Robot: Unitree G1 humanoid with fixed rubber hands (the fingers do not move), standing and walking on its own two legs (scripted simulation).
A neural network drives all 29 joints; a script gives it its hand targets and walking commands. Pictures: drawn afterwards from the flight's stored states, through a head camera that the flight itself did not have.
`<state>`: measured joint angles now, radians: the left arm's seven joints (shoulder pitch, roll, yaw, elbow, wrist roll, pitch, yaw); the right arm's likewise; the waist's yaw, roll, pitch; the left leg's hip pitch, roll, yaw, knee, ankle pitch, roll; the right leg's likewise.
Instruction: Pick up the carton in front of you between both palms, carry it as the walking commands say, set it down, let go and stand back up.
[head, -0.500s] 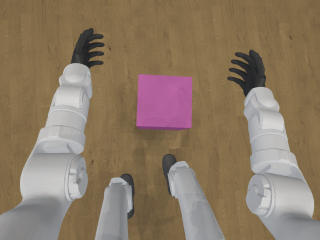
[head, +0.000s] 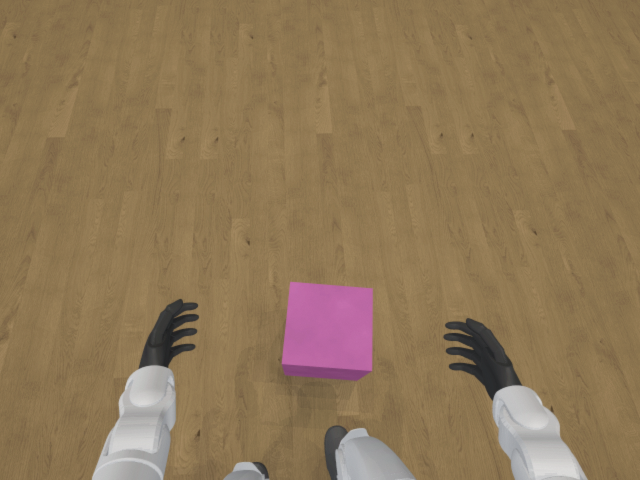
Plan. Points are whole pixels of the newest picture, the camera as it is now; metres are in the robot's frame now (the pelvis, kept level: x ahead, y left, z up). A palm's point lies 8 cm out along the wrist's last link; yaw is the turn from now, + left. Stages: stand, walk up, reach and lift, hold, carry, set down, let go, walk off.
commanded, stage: let go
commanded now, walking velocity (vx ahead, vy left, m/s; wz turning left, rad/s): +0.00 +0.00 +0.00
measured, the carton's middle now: (325, 334) +0.40 -0.08 -0.62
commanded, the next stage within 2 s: stand in 0.78 s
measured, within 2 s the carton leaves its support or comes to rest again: neither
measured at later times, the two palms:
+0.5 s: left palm (40, 470) +0.19 +0.28 -0.03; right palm (477, 415) +0.18 -0.19 -0.04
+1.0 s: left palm out of the picture +0.16 +0.30 -0.05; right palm (529, 431) +0.16 -0.26 -0.06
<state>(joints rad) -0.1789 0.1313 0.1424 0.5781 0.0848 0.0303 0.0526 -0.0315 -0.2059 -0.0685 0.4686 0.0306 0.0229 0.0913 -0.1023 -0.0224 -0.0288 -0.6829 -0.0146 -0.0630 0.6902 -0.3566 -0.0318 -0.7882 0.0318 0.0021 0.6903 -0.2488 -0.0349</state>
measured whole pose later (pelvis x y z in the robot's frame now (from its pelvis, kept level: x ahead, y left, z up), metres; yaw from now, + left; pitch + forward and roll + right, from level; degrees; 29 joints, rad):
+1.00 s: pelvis +0.02 +0.02 +0.02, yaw -1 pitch +0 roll +0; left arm 0.20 0.31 0.05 0.69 0.05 0.02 0.01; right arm 0.22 -0.33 -0.05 0.61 -0.04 0.04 -0.01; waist 0.00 0.05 0.01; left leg -0.16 -0.02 -0.05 0.53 -0.37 0.00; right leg -0.27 0.03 0.02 0.54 -0.27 -0.01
